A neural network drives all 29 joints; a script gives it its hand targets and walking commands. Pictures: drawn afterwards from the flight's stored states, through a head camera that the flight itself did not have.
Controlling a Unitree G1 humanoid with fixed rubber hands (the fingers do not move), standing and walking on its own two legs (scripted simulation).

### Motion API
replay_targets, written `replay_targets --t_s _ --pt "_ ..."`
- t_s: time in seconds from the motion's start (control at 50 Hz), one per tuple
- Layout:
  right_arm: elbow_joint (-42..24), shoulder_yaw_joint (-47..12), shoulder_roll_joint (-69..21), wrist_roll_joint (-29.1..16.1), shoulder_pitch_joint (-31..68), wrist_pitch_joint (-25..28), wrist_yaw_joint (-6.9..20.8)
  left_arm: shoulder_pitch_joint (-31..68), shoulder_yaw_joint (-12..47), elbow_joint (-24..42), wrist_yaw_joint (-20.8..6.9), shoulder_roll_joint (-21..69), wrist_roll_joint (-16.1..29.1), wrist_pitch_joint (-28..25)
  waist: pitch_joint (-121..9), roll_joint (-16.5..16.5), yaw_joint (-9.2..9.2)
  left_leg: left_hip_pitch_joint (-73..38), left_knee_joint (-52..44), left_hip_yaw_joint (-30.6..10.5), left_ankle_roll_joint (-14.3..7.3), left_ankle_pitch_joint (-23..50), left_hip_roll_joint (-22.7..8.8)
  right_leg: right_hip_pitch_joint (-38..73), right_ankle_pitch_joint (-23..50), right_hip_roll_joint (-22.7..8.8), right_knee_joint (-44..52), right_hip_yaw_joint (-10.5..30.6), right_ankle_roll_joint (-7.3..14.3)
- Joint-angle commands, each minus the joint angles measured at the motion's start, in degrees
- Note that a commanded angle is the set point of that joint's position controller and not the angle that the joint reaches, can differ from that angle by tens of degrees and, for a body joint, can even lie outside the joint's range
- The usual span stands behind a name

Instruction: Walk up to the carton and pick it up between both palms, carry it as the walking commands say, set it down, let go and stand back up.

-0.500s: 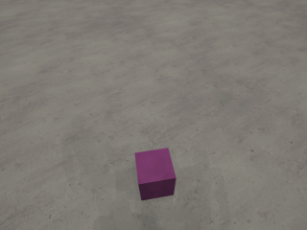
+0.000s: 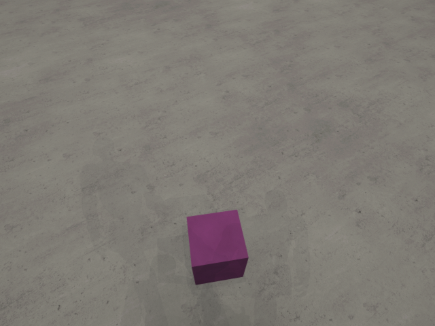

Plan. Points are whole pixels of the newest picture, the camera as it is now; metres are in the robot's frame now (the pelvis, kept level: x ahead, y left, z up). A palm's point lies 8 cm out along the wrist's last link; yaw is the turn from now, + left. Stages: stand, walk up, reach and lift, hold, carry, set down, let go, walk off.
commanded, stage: walk up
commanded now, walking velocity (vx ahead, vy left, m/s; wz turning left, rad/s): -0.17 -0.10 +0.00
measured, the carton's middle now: (215, 248) +0.50 +0.01 -0.64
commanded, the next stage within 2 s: none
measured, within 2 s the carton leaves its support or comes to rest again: neither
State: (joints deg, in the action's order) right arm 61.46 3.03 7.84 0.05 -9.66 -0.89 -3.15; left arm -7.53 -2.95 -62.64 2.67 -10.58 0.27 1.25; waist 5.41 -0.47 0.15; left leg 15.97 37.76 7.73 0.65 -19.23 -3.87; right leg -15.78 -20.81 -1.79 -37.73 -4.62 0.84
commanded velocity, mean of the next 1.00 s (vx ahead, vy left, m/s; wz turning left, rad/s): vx -0.03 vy -0.01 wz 0.00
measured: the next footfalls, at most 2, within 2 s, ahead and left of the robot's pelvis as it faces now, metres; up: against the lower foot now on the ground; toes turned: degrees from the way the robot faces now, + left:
left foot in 0.68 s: -0.07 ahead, +0.03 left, +0.00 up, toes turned +2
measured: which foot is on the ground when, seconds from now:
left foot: down 0.00-0.20, up 0.22-0.66, down 0.68-1.00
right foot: down 0.00-1.00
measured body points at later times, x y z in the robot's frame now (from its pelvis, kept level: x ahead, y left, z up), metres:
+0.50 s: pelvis -0.04 -0.09 +0.01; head +0.00 -0.12 +0.46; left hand -0.01 +0.13 -0.13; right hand +0.02 -0.33 -0.16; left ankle -0.12 +0.08 -0.68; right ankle -0.04 -0.13 -0.73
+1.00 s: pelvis -0.07 -0.08 +0.01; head -0.08 -0.07 +0.46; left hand -0.06 +0.14 -0.15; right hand -0.08 -0.29 -0.15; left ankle -0.11 +0.03 -0.73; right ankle -0.04 -0.13 -0.73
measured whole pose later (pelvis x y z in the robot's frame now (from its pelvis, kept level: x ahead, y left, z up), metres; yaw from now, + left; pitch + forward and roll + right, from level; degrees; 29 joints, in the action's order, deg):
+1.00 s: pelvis -0.07 -0.08 +0.01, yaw +1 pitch -3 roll +0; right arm 67.5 0.4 5.6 0.5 -16.1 -1.5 -2.4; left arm -14.5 -1.2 -63.4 1.9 -8.0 -1.1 1.2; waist 0.8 -1.2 1.0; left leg 5.1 25.6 1.9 -0.9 -17.8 0.1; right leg -10.3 -9.9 4.2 -22.3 -7.4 5.9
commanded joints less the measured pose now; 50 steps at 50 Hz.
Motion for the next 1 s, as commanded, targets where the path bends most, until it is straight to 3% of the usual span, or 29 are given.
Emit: replay_targets --t_s 0.0,0.04,0.08,0.1,0.12,0.14,0.16,0.18,0.22,0.26,0.32,0.36,0.38,0.44,0.46,0.52,0.54,0.6,0.62,0.66,0.68,0.72,0.76,0.8,0.84,0.88,0.92,0.96,0.98 --pt "-4.61 3.44 14.39 0.29 -4.55 -0.84 -0.53 -1.53 -0.86 3.60 -0.05 -5.21 0.65 1.49 -9.56 9.57 -1.51 -8.52 -5.84 -13.59 -7.63 61.98 -17.30 -3.32 8.59 -1.24 -3.03 0.85 -2.04" --pt "-7.28 2.58 16.61 2.04 -1.97 -1.27 -0.50 -0.53 -1.48 5.30 -1.50 -6.33 -0.49 2.69 -6.96 16.52 -3.17 -4.96 -12.94 -20.09 -12.12 53.11 -22.16 -6.68 -11.58 1.02 -17.14 3.19 -2.63" --pt "-7.98 2.52 16.01 1.90 -2.46 -1.54 -1.44 -0.12 -1.40 7.40 -2.23 -5.41 -0.26 3.06 -5.12 10.82 -2.98 -2.23 -14.47 -20.89 -12.51 42.19 -24.64 -8.40 -13.08 -0.44 -18.88 5.63 -2.96" --pt "-9.30 2.72 16.25 1.37 4.62 -1.65 -0.85 -4.74 -0.05 6.36 -1.78 -6.30 -0.02 2.29 -6.85 14.88 1.51 -0.24 -8.38 -14.93 -7.75 38.04 -19.76 -2.39 -6.91 -4.18 -6.50 9.31 -0.44" --pt "-9.77 1.72 15.49 1.45 7.45 -1.95 -0.07 -6.36 -0.57 5.49 -2.04 -7.32 -0.08 1.29 -8.36 13.46 3.48 3.36 -4.09 -10.98 -4.61 32.13 -13.77 4.76 4.56 -4.32 3.95 6.13 0.16" --pt "-10.52 0.62 11.78 1.24 5.60 -1.89 0.62 -7.64 -1.66 5.83 -2.34 -10.53 -1.22 0.14 -12.37 0.16 4.65 7.13 5.36 -5.02 -1.47 16.15 -6.57 12.12 25.49 -10.99 14.83 11.89 2.17" --pt "-9.79 -0.12 6.81 1.08 2.69 -2.28 0.05 -10.30 -2.85 5.31 -2.39 -15.22 -2.45 -0.10 -12.50 -14.46 6.11 14.66 19.50 -0.87 1.68 -12.93 -0.46 14.29 32.42 -21.94 21.33 25.75 5.24" --pt "-8.36 0.47 6.52 0.05 -0.63 -3.27 0.41 -8.58 -1.10 5.32 -1.95 -15.11 -2.01 -1.57 -10.61 -10.64 2.55 11.37 21.11 -8.51 1.18 -13.19 -1.16 9.36 42.37 -22.78 20.32 26.49 4.14" --pt "-7.66 2.38 11.46 -0.72 2.44 -4.13 1.07 -5.59 -1.34 6.34 -1.02 -15.58 -0.81 -1.67 -8.31 -7.38 2.54 14.22 26.93 -9.62 1.88 -12.10 -0.11 11.81 68.93 -22.12 13.81 22.63 5.59" --pt "-4.70 -0.51 6.96 0.57 -0.95 -4.14 1.53 -2.52 0.67 5.61 -0.61 -7.82 -1.46 -1.35 -10.02 -12.97 -0.20 6.45 19.69 -10.63 -0.40 -6.66 -1.68 10.16 41.54 -12.29 18.13 15.81 1.58" --pt "-2.59 -0.44 9.48 0.90 -1.21 -4.37 1.88 -1.16 0.67 7.24 -0.53 -8.80 -1.01 -1.80 -9.70 -11.72 -0.79 3.53 16.90 -10.14 -1.90 -1.19 -0.42 10.72 27.33 -12.32 22.92 14.38 0.91" --pt "-1.32 -1.03 8.73 1.11 0.82 -4.26 2.09 -5.39 0.28 6.50 -0.79 -8.17 -1.13 -2.05 -5.48 -8.31 0.74 5.34 12.68 -9.24 -1.44 -1.10 -0.34 12.09 33.04 -11.06 23.63 14.38 -0.47" --pt "-0.94 -1.47 8.75 1.01 0.66 -4.02 2.00 -6.00 0.74 6.06 -0.88 -8.08 -0.96 -2.19 -6.33 -8.51 0.22 3.40 11.77 -9.07 -1.41 -2.35 0.21 13.26 36.57 -11.26 23.14 13.36 1.28" --pt "-1.16 -1.06 8.54 0.56 2.39 -3.48 1.61 -13.25 0.54 4.05 0.03 -6.85 -0.79 -2.66 -7.42 1.14 1.44 5.72 6.61 -7.97 -1.17 -6.14 0.77 21.66 48.31 -13.28 20.92 16.27 1.10" --pt "-0.08 -1.22 7.84 0.41 0.01 -3.26 1.39 -14.17 -0.09 3.97 -0.05 -7.83 -0.67 -2.87 -11.55 -1.75 1.65 3.70 3.81 -9.49 -1.17 -6.76 0.50 24.47 49.67 -13.69 19.27 14.76 1.16" --pt "-0.34 -1.22 7.29 -0.18 1.66 -3.22 0.85 -9.60 0.02 3.86 -0.22 -6.62 -1.26 -2.29 -6.42 -3.77 0.64 0.83 -0.11 -8.62 -1.36 -8.28 1.39 14.86 21.96 -13.47 26.67 17.83 3.81" --pt "-0.22 -2.05 5.49 0.29 0.16 -2.64 0.81 -10.19 0.06 4.38 -0.28 -6.31 -1.06 -1.93 -6.22 -3.64 0.39 -0.90 -4.54 -8.96 -1.29 -6.85 0.86 12.84 20.06 -12.89 25.84 17.23 5.92" --pt "1.75 -1.41 6.14 0.09 -6.27 -1.67 0.48 -7.68 0.63 4.03 -0.14 -6.53 -0.33 -1.22 -6.28 -0.88 -3.42 -9.56 -13.58 -7.96 -3.22 2.74 1.23 6.20 8.56 -11.32 26.13 16.18 2.95" --pt "3.96 -1.79 5.60 0.25 -6.11 -1.07 0.49 -5.77 0.98 3.34 -0.25 -3.97 -0.34 -0.98 -3.94 0.13 -2.93 -9.61 -16.20 -9.34 -4.09 6.27 -0.61 5.27 7.51 -9.15 24.56 13.17 3.52" --pt "2.80 -0.84 7.59 0.27 -7.34 -0.98 0.93 -7.66 0.66 4.59 -0.26 -5.68 -0.72 -0.64 -4.63 -2.04 -1.99 -11.00 -17.65 -9.38 -5.38 1.96 -0.56 2.63 1.42 -7.70 27.59 12.02 -1.81" --pt "3.25 -0.75 7.34 0.27 -5.66 -0.84 0.87 -6.95 0.94 4.34 -0.45 -4.27 -0.46 -0.70 -2.58 4.14 -1.19 -8.24 -16.50 -10.89 -4.91 1.83 -1.80 2.07 2.62 -6.43 25.92 12.63 -0.14" --pt "2.51 -1.06 5.61 -0.06 -0.92 -0.44 1.01 -8.78 0.89 3.59 -0.51 -4.06 -1.18 -1.24 -1.82 6.25 1.53 -4.13 -16.97 -9.65 -3.16 4.25 -1.20 6.86 6.92 -7.45 24.86 12.67 -0.16" --pt "3.51 -2.18 4.38 0.11 -4.43 -0.04 0.66 -9.12 1.13 1.65 -0.69 -3.82 -1.14 -1.13 -1.29 0.61 1.44 -5.84 -17.37 -9.98 -2.90 5.25 -0.74 6.59 6.34 -6.82 25.15 12.63 1.19" --pt "4.08 -1.42 4.60 0.33 -4.83 -0.12 0.54 -8.70 0.47 2.76 -0.69 -4.40 -1.05 -0.87 1.44 4.06 1.20 -1.27 -17.42 -9.43 -2.08 3.28 -0.22 7.78 4.58 -7.47 24.68 11.23 1.10" --pt "3.41 -2.47 2.38 0.50 -6.05 0.25 0.53 -9.98 0.92 1.13 -0.66 -2.89 -1.49 -0.58 1.17 -1.74 1.33 -3.31 -18.46 -10.15 -2.11 3.90 -0.61 5.74 2.81 -6.51 24.14 10.99 2.26" --pt "3.18 -1.88 2.93 0.30 -7.08 0.44 0.36 -9.31 0.85 1.67 -0.50 -3.09 -1.34 -0.69 3.12 1.63 0.89 -1.52 -19.34 -9.89 -2.47 2.57 -0.85 6.09 3.10 -6.39 23.19 9.78 1.52" --pt "2.94 -1.85 3.11 0.51 -6.50 0.42 0.53 -9.16 0.80 0.74 -0.58 -3.16 -1.70 -1.05 2.99 -3.16 1.19 -0.96 -17.40 -9.33 -2.29 3.12 -0.06 5.08 1.09 -6.52 25.67 10.50 0.91" --pt "3.69 -0.75 4.64 0.63 -9.72 0.11 0.58 -8.25 1.04 1.71 -0.49 -3.65 -1.49 -0.68 1.99 1.99 -0.34 -1.93 -15.93 -9.40 -2.17 -0.10 1.12 3.86 -3.52 -7.86 27.58 12.85 0.31" --pt "4.47 -1.60 3.00 0.92 -11.89 0.03 0.48 -6.19 0.77 2.38 -0.45 -3.13 -1.54 -0.20 3.08 -1.93 -0.63 -0.71 -18.16 -9.72 -2.62 -0.49 0.15 4.03 -3.12 -6.79 25.91 10.54 0.82"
